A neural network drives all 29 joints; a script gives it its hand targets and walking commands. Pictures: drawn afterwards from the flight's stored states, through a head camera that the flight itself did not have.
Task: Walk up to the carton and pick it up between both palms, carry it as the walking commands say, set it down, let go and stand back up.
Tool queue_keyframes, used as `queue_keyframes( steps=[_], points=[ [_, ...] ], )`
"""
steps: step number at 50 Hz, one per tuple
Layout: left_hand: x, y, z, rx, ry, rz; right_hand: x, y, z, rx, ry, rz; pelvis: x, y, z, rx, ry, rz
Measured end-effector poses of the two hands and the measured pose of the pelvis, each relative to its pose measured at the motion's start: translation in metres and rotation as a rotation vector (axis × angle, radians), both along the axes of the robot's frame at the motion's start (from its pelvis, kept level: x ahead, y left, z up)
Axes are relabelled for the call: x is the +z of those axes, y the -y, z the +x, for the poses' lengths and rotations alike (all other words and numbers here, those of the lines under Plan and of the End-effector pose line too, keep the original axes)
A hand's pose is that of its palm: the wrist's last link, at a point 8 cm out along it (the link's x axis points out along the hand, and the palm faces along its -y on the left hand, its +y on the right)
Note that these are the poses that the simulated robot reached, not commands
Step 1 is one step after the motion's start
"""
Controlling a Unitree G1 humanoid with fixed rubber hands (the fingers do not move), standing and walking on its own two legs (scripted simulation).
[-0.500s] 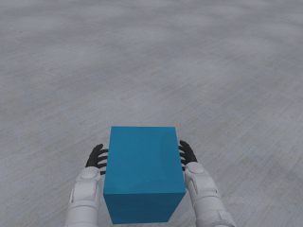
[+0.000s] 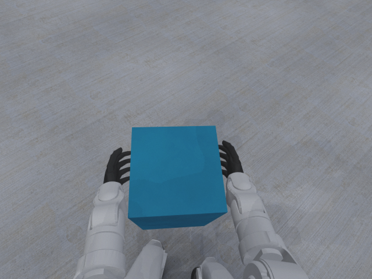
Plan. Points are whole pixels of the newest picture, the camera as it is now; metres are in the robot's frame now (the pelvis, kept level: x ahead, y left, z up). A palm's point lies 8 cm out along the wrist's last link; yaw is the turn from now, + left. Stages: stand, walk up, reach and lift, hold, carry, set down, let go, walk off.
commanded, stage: set down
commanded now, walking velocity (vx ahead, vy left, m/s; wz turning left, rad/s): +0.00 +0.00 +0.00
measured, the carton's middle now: (174, 184) +0.34 +0.07 -0.12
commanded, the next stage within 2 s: none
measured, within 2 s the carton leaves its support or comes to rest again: neither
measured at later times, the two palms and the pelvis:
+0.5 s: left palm (123, 183) +0.33 +0.20 -0.15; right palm (223, 175) +0.39 -0.07 -0.14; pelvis -0.01 +0.00 -0.08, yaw +0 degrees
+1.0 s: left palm (127, 183) +0.36 +0.21 -0.24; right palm (215, 176) +0.42 -0.06 -0.23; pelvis -0.03 +0.00 -0.15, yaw -1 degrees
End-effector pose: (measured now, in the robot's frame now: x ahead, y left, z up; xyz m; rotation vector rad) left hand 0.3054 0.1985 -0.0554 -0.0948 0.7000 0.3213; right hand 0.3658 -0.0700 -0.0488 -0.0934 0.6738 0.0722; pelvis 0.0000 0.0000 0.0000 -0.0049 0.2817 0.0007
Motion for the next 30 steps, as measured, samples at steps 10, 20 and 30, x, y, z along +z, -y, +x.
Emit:
queue_keyframes(
  steps=[10, 20, 30],
  points=[
    [-0.037, -0.005, 0.011, -0.003, 0.015, 0.008, -0.036, -0.005, 0.011, -0.009, 0.014, 0.012, -0.032, -0.003, -0.012, 0.000, -0.101, -0.002],
    [-0.074, -0.002, 0.023, -0.006, 0.012, 0.012, -0.073, -0.003, 0.022, -0.022, 0.011, 0.015, -0.063, -0.002, -0.014, 0.000, -0.178, -0.002],
    [-0.111, -0.005, 0.033, -0.006, 0.004, 0.020, -0.110, -0.007, 0.033, -0.027, 0.004, 0.014, -0.090, 0.001, -0.015, -0.002, -0.255, -0.004]
  ],
)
